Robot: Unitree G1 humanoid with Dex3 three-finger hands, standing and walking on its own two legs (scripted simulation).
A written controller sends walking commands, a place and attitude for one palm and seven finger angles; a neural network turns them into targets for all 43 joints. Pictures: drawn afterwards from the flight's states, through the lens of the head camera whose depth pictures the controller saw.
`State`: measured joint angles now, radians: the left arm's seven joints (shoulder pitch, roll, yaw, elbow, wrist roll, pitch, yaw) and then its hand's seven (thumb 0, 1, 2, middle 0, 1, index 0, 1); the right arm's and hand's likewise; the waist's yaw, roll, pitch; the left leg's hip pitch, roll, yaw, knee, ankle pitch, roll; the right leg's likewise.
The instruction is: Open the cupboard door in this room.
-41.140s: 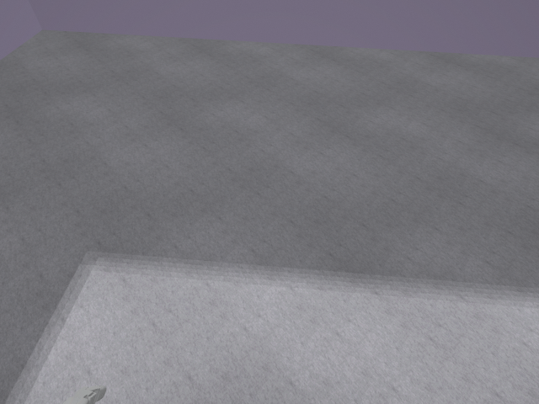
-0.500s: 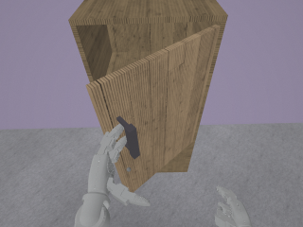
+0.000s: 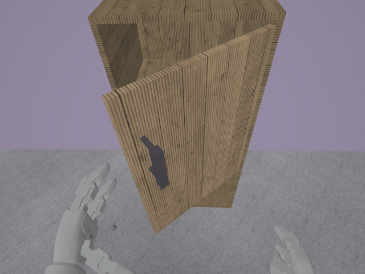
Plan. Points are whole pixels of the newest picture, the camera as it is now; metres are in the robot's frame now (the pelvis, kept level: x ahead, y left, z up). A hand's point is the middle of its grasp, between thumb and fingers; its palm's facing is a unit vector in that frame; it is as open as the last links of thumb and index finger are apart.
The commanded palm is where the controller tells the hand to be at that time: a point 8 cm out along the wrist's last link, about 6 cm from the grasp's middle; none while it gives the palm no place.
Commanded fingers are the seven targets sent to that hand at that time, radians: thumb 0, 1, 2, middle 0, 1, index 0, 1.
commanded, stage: draw the hand back to the body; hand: left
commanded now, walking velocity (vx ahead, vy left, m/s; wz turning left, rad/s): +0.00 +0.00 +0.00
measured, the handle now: (154, 162) +0.32 +0.09 +0.10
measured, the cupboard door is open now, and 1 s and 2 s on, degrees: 40 40 40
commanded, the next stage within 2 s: step back with the hand held close in 1.64 s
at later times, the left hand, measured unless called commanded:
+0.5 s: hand (79, 217) +0.19 +0.19 +0.13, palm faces +0.04 -1.00 -0.06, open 16.3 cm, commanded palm +0.16 +0.24 +0.14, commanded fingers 0.00 -0.40 0.34 -0.15 -0.30 -0.15 -0.30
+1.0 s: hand (26, 197) +0.20 +0.26 +0.17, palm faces +0.33 -0.87 -0.37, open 12.3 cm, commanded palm +0.16 +0.31 +0.19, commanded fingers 0.00 0.48 0.72 -0.19 -0.30 -0.19 -0.30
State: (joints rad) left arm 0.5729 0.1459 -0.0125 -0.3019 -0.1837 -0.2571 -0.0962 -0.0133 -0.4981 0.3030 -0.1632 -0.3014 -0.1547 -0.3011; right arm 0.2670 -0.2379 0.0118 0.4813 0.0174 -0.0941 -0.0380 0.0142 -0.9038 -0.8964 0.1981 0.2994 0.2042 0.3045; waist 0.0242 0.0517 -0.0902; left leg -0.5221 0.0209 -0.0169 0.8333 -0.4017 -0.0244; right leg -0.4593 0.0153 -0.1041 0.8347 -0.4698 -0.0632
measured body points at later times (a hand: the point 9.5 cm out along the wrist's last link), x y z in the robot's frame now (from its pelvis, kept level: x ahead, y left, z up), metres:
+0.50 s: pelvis +0.00 +0.03 +0.01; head -0.01 +0.01 +0.46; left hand +0.18 +0.24 +0.13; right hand +0.19 -0.18 -0.05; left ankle +0.01 +0.14 -0.70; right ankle -0.02 -0.07 -0.70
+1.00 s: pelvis +0.01 +0.04 +0.04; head +0.00 +0.02 +0.49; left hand +0.18 +0.31 +0.19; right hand +0.20 -0.18 -0.04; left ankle +0.01 +0.14 -0.70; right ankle -0.02 -0.07 -0.70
